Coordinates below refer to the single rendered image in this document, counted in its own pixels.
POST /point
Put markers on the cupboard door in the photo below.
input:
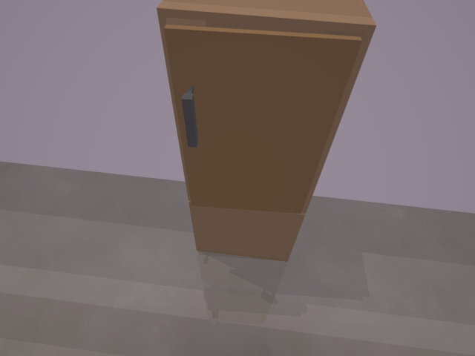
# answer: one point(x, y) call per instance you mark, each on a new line
point(265, 102)

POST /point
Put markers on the handle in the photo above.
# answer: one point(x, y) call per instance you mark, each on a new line
point(190, 117)

